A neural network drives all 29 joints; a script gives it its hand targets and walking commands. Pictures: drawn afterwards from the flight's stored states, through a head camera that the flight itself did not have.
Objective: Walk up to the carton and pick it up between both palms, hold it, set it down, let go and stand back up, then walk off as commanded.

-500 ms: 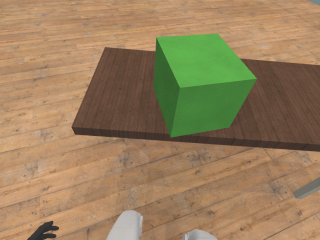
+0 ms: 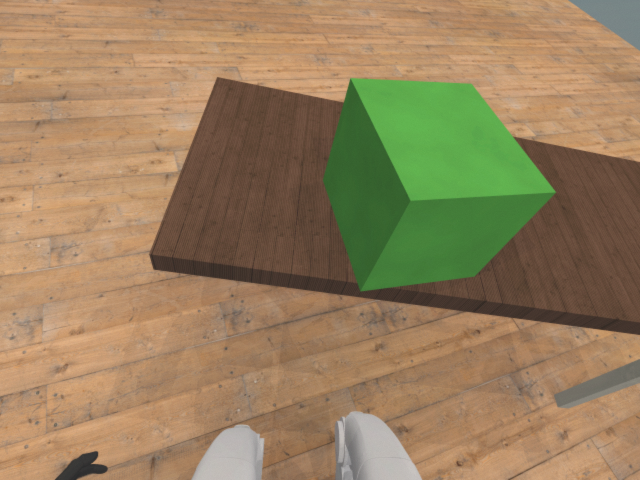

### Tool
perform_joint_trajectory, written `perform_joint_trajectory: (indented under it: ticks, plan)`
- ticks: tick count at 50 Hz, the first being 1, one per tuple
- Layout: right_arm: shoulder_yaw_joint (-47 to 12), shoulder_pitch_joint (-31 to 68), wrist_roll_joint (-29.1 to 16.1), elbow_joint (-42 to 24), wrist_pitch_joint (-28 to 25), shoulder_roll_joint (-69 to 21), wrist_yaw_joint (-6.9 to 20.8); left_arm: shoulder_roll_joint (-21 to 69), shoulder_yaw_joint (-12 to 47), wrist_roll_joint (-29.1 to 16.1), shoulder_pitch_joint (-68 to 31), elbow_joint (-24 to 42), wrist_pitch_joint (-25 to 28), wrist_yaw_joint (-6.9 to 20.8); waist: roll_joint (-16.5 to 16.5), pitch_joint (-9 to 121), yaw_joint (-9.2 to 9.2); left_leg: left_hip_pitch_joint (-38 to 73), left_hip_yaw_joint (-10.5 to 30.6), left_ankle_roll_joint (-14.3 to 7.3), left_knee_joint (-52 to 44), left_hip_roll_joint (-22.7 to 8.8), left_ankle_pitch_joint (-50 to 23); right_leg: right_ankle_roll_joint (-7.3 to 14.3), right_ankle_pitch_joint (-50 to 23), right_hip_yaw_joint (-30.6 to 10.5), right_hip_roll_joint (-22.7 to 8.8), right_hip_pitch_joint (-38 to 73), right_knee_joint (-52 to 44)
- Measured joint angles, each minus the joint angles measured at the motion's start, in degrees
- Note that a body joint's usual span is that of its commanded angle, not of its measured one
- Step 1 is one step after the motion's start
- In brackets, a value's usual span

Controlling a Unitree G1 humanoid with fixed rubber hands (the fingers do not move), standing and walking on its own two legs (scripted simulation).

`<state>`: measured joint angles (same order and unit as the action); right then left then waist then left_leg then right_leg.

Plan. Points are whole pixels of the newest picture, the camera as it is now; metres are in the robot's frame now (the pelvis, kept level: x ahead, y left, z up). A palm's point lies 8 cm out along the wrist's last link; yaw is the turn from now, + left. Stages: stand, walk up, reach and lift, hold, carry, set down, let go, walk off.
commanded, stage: walk up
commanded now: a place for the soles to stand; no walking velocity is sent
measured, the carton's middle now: (417, 185) +0.55 -0.14 +0.04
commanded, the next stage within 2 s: none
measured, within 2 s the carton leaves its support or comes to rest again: neither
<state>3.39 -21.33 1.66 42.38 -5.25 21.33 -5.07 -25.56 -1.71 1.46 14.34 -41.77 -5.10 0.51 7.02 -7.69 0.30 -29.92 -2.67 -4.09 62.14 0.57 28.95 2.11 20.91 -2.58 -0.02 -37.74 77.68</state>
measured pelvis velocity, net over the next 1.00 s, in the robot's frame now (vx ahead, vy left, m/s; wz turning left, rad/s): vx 0.03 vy -0.04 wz -0.05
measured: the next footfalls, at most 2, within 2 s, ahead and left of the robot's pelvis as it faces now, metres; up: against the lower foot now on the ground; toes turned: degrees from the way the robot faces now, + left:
right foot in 0.28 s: +0.07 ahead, -0.24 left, +0.00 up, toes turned -3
left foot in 0.76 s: +0.13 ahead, +0.05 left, +0.00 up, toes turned -3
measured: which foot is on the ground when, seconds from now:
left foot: down 0.00-0.30, up 0.32-0.74, down 0.76-1.00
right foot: up 0.00-0.26, down 0.28-0.80, up 0.82-1.00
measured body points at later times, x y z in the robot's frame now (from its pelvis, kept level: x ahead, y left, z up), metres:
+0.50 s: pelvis -0.01 -0.13 +0.00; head -0.01 -0.13 +0.45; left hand +0.09 +0.20 -0.09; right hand +0.04 -0.45 -0.10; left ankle +0.03 +0.03 -0.62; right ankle +0.03 -0.24 -0.67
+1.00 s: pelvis +0.03 -0.04 +0.00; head +0.07 -0.02 +0.44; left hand +0.14 +0.27 -0.12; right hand +0.08 -0.37 -0.08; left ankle +0.09 +0.05 -0.67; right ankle +0.05 -0.22 -0.65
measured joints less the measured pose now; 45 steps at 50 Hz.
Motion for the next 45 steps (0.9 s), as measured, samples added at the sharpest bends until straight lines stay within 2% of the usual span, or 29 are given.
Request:
perform_joint_trajectory:
  ticks: [4,10,12,14,15,16,19,22,26,31,34,39,41,45]
  plan:
    - [0.0,0.0,0.35,0.0,0.0,0.0,0.0,0.0,0.0,0.0,0.0,-0.41,0.0,-0.09,0.71,1.16,0.0,0.01,-1.4,0.16,0.0,-0.48,0.0,0.0,0.0,-1.46,-0.01,0.0,0.0]
    - [-0.03,0.0,1.15,0.0,-0.25,-0.01,0.0,-0.01,0.01,0.0,0.01,-0.4,1.16,-0.09,0.73,3.18,0.01,0.0,-2.02,2.31,0.05,-3.44,0.0,0.0,0.84,-1.97,-0.41,0.11,-0.43]
    - [-0.04,-0.01,1.31,-0.01,-0.31,-0.01,0.0,-0.03,0.01,-0.01,0.02,-0.38,1.98,-0.06,0.71,3.53,0.03,-0.01,-1.99,2.57,0.14,-4.56,0.11,0.0,2.94,-2.01,-1.22,0.99,-3.24]
    - [-0.04,-0.02,1.48,0.0,-0.26,-0.03,0.0,-0.05,0.02,-0.01,0.05,-0.34,3.22,0.09,0.49,3.57,0.05,-0.05,-1.55,2.58,0.59,-5.64,0.45,0.0,5.02,-2.05,-2.06,3.96,-10.37]
    - [-0.04,0.02,1.68,0.02,-0.07,-0.02,0.0,-0.04,0.01,-0.01,0.07,-0.36,4.05,0.1,0.29,3.4,0.04,-0.09,-0.98,2.57,1.22,-6.04,0.83,-0.72,10.18,-1.69,-1.98,6.16,-13.1]
    - [0.04,0.13,1.81,0.07,0.35,-0.01,0.0,0.15,0.01,-0.01,0.07,-0.37,5.06,0.14,-0.62,2.79,0.05,-0.22,0.53,2.56,2.66,-6.38,1.54,-1.59,11.78,-0.64,-1.31,6.75,-12.79]
    - [-0.06,0.21,1.14,0.13,2.27,0.0,0.35,0.62,0.01,0.0,1.23,-0.55,6.44,0.14,-2.52,2.52,0.06,-1.83,4.7,2.57,10.38,-3.85,2.05,-2.01,10.07,1.86,-0.45,7.88,-11.85]
    - [-0.06,0.56,0.49,0.1,2.34,0.25,0.86,0.62,0.0,0.0,2.92,-2.02,6.44,0.14,-3.73,2.95,0.02,-2.26,4.82,2.58,14.43,-1.71,0.6,-2.01,9.5,1.88,-0.47,9.45,-13.34]
    - [0.51,0.56,-0.51,0.12,2.46,1.29,1.75,0.63,0.01,0.0,3.22,-2.66,7.23,0.14,-7.15,1.9,0.01,-2.27,4.98,2.58,14.44,-1.52,-3.38,-2.01,8.65,1.89,-0.48,11.0,-15.49]
    - [0.83,0.56,-0.69,0.11,3.38,2.13,2.18,0.63,0.01,0.0,3.21,-2.68,8.37,0.04,-11.55,0.48,0.0,-2.26,5.13,2.58,14.27,-1.95,-4.08,-2.02,9.17,1.9,-0.49,11.17,-15.65]
    - [0.83,0.56,-0.44,0.09,3.46,2.14,2.46,0.64,0.01,0.0,3.21,-2.68,8.37,0.0,-13.13,0.24,-0.01,-2.28,5.15,2.58,12.25,-2.48,-4.06,-2.06,9.88,1.91,-0.71,11.17,-15.65]
    - [0.76,0.57,-0.1,0.06,2.73,2.14,2.47,0.65,0.01,0.0,3.17,-2.71,8.25,-0.02,-13.18,0.85,0.0,-1.78,4.9,3.1,1.33,-2.39,0.47,-2.12,11.0,1.69,-2.26,10.77,-15.57]
    - [0.52,0.6,-0.01,0.06,1.21,2.14,2.46,0.91,0.01,0.0,3.16,-2.73,7.25,-0.14,-11.99,0.72,-0.02,-1.66,3.68,3.2,1.51,-1.55,0.4,-2.12,9.89,0.67,-3.18,9.97,-14.27]
    - [0.11,0.6,-0.79,0.09,0.42,2.13,2.47,0.99,0.0,0.0,2.18,-2.69,6.22,-1.11,-10.77,1.04,-0.01,-1.67,3.71,2.81,1.51,-1.74,0.46,-2.12,9.85,0.66,-2.04,8.61,-13.72]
